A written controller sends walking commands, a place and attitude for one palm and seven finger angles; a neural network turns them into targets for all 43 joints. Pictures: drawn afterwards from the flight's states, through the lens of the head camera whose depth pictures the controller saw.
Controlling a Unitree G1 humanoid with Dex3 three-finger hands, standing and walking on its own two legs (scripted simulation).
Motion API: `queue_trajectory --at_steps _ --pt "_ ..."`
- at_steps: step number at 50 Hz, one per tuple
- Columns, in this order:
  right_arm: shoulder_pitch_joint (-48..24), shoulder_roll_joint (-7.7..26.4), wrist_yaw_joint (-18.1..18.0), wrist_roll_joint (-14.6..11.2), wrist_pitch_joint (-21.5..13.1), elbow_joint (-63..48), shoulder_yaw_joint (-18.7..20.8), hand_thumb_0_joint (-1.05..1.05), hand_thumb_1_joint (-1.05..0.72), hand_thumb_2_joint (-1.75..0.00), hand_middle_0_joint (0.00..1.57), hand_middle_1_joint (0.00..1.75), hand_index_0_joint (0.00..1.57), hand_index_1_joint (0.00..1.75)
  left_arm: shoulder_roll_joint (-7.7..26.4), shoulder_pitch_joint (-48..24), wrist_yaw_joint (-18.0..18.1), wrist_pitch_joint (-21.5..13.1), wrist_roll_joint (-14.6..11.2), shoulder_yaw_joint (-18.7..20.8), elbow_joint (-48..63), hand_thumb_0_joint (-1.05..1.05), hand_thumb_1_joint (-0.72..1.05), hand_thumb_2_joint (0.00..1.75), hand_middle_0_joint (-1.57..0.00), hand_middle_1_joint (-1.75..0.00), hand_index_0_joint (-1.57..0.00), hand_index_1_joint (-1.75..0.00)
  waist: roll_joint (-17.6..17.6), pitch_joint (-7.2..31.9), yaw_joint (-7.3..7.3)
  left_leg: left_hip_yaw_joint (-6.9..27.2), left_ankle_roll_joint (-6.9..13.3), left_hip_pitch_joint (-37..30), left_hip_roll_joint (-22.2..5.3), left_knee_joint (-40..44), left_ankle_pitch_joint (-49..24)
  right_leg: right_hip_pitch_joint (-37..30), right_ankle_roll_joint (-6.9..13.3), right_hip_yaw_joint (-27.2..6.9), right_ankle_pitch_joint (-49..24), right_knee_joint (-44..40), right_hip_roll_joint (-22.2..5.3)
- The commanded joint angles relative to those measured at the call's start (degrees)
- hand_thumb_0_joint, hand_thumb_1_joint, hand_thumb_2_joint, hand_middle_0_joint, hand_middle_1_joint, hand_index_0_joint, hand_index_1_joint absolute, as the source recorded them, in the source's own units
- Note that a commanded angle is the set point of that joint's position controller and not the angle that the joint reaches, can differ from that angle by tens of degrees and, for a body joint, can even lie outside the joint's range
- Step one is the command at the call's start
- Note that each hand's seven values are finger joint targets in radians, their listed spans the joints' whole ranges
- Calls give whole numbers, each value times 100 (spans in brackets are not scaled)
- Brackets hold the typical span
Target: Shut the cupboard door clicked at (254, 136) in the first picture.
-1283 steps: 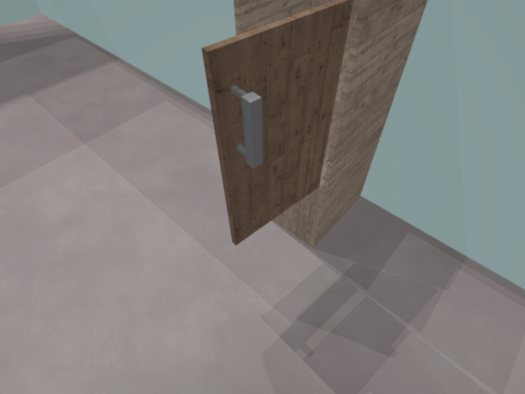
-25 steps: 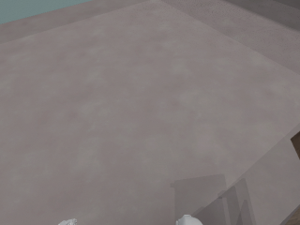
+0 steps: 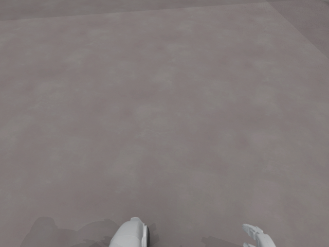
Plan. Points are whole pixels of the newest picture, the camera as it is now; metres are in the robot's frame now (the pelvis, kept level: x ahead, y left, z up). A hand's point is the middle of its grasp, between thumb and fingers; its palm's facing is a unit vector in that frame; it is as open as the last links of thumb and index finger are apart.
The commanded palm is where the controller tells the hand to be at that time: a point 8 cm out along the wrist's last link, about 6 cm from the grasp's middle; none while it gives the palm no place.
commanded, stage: walk to a spot facing it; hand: left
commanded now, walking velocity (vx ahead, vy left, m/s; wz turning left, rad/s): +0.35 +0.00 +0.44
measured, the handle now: out of the picture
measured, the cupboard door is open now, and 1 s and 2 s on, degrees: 51 51 51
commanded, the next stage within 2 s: turn to face it in 0.34 s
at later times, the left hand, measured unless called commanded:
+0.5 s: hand (109, 177) +0.31 +0.21 -0.15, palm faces +0.08 -0.97 -0.23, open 7.4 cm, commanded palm none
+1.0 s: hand (107, 163) +0.36 +0.23 -0.17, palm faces -0.03 -0.98 -0.19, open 7.3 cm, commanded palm none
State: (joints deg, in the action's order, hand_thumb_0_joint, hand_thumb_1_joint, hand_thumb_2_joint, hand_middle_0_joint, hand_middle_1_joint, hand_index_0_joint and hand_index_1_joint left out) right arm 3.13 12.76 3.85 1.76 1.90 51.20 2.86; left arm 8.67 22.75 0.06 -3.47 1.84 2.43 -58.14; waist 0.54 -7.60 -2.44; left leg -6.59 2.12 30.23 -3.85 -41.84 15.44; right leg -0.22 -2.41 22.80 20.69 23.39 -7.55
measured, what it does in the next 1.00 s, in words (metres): walks ahead: left foot, then right foot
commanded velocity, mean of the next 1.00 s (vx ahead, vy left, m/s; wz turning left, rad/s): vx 0.12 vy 0.00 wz -0.25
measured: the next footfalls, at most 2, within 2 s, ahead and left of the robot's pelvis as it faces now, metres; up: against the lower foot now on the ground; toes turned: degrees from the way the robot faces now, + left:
left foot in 0.06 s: +0.17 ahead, +0.12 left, +0.00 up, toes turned +8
right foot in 0.50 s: +0.32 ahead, -0.09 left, +0.00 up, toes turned +2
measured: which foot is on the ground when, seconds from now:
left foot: up 0.00-0.04, down 0.06-0.50, up 0.52-0.84, down 0.86-1.00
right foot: down 0.00-0.06, up 0.08-0.48, down 0.50-0.86, up 0.88-1.00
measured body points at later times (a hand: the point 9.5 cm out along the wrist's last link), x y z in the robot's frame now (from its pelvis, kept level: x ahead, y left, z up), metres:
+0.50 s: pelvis +0.20 +0.00 -0.01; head +0.22 -0.01 +0.44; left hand +0.30 +0.26 -0.13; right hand +0.19 -0.23 -0.17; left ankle +0.13 +0.11 -0.74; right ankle +0.28 -0.10 -0.74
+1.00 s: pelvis +0.30 +0.04 +0.00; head +0.34 +0.05 +0.45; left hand +0.36 +0.29 -0.16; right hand +0.38 -0.21 -0.13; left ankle +0.32 +0.14 -0.74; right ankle +0.27 -0.09 -0.67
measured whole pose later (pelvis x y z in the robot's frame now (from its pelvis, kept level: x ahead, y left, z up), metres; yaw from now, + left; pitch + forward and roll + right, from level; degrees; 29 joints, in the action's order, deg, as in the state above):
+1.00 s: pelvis +0.30 +0.04 +0.00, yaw -7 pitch +0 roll -2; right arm 8.1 10.0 -1.3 1.9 0.6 51.3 0.4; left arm 12.8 12.7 -1.4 4.0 1.0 5.2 -55.0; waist 0.6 -4.5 -1.8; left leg -6.7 0.8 15.4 -4.5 -30.4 15.1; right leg 25.6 -1.8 1.4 28.0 58.1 0.6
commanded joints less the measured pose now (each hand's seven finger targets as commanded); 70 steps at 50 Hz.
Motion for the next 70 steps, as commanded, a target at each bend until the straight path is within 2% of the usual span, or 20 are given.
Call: queue_trajectory --at_steps 1,2,3,4,9,22,24,26,32,40,41,43,44,50,58,59,60,62,66,70 --pt "953 499 -91 63 -284 -265 131 0 -90 -90 20 30 20 30 1345 -64 47 -65 -78 315 359 0 90 90 -20 -30 -20 -30 388 1046 779 -395 299 -2235 546 894 -146 583 424 -303 -3832 1483 -1313" --pt "1765 1141 -166 97 -298 -97 281 0 -90 -90 20 30 20 30 1149 -58 -24 -40 -68 308 488 0 90 90 -20 -30 -20 -30 -691 1579 1150 995 631 -3652 -296 1337 268 1872 149 -308 -2070 3199 -843" --pt "2322 1820 -263 76 -316 -17 438 0 -90 -90 20 30 20 30 928 -345 -105 -11 -103 244 878 0 90 90 -20 -30 -20 -30 -1710 1806 1297 3604 1303 -4614 -1857 2064 -395 3780 -87 -817 1232 4919 21" --pt "2458 1960 -339 -10 -298 79 441 0 -90 -90 20 30 20 30 998 -880 -63 -2 -95 210 1158 0 90 90 -20 -30 -20 -30 -696 1749 1294 4012 1497 -4420 -2226 2286 -668 4290 39 -1749 1239 5369 31" --pt "909 808 -446 1 -456 -226 67 0 -90 -90 20 30 20 30 620 -288 -108 201 45 252 599 0 90 90 -20 -30 -20 -30 -825 791 326 2048 779 -1593 -1073 2911 773 3320 59 -2115 -188 4407 -191" --pt "1502 533 -446 -35 -449 479 100 0 -90 -90 20 30 20 30 678 -1068 -142 158 6 193 854 0 90 90 -20 -30 -20 -30 -364 469 136 1496 740 -1401 -648 2397 -41 1459 42 -1812 -1233 755 500" --pt "1687 188 -438 -96 -486 574 3 0 -90 -90 20 30 20 30 1035 -237 -50 58 5 241 516 0 90 90 -20 -30 -20 -30 404 933 -162 796 253 -743 -7 967 76 -142 384 -2843 -1402 7 -206" --pt "1817 119 -468 -76 -483 485 -33 0 -90 -90 20 30 20 30 1430 427 28 16 -47 321 262 0 90 90 -20 -30 -20 -30 1293 1341 -254 336 -136 259 522 -1301 2095 -875 1535 -4851 -2975 -614 -1704" --pt "1497 -170 -480 -94 -239 569 -63 0 -90 -90 20 30 20 30 915 -721 124 114 -58 261 373 0 90 90 -20 -30 -20 -30 557 1014 304 340 -458 -428 84 -1172 917 690 1397 -3228 -4523 -446 -701" --pt "1271 155 -539 -101 -197 171 15 0 -90 -90 20 30 20 30 1141 -1119 85 362 -79 432 628 0 90 90 -20 -30 -20 -30 698 1013 459 405 -533 -1759 264 1076 -192 1624 978 -3653 -2382 -56 -249" --pt "1392 359 -569 -98 -255 208 39 0 -90 -90 20 30 20 30 1020 -1156 72 394 -108 399 678 0 90 90 -20 -30 -20 -30 334 1048 524 538 -486 -2470 26 1695 -517 2130 757 -3552 -1861 247 3" --pt "1592 1192 -620 21 -269 70 175 0 -90 -90 20 30 20 30 642 -966 -3 446 -156 313 869 0 90 90 -20 -30 -20 -30 -1756 1102 556 2532 541 -2874 -2130 2482 -1416 3183 179 -2315 1366 2236 1085" --pt "1493 1174 -620 44 -245 -20 172 0 -90 -90 20 30 20 30 814 -1093 -22 471 -98 333 899 0 90 90 -20 -30 -20 -30 -1255 979 602 2576 845 -2398 -2326 2597 -1080 3100 169 -2387 1587 3184 911" --pt "723 940 -627 34 -199 -290 123 0 -90 -90 20 30 20 30 728 -1154 -195 662 -76 363 915 0 90 90 -20 -30 -20 -30 -972 864 258 715 574 -2155 -1594 2306 -1906 2882 -41 -2072 522 3382 508" --pt "683 1178 -524 -9 -100 -295 287 0 -90 -90 20 30 20 30 850 -1045 -218 564 -42 348 1106 0 90 90 -20 -30 -20 -30 -1111 1004 154 -41 154 -2028 -1540 1185 -1937 1465 136 -1565 -718 870 748" --pt "646 1104 -496 -46 -99 -348 285 0 -90 -90 20 30 20 30 1104 -771 -198 521 -24 396 1039 0 90 90 -20 -30 -20 -30 -616 1078 4 -239 -108 -1539 -1299 542 -1423 780 269 -1881 -1331 304 548" --pt "628 717 -466 -102 -90 -514 212 0 -90 -90 20 30 20 30 1698 -505 -127 441 37 501 996 0 90 90 -20 -30 -20 -30 1080 1208 -142 -662 -494 -333 -550 -694 381 -70 759 -3663 -2577 -296 -734" --pt "151 645 -529 -101 2 -808 122 0 -90 -90 20 30 20 30 1992 -243 23 459 -45 557 933 0 90 90 -20 -30 -20 -30 1110 1049 -289 517 -582 643 -116 -2449 2050 187 1599 -4634 -3957 -317 -1465" --pt "366 675 -515 -97 -33 -544 89 0 -90 -90 20 30 20 30 1537 -1098 76 442 -58 420 1175 0 90 90 -20 -30 -20 -30 774 1307 123 654 -727 343 -197 -2246 1058 355 1345 -3642 -3974 52 -707" --pt "468 582 -489 -116 -18 -536 67 0 -90 -90 20 30 20 30 1659 -1195 46 476 -24 437 1202 0 90 90 -20 -30 -20 -30 744 1140 146 446 -731 -273 33 -1014 888 855 1305 -3738 -3370 -14 -543"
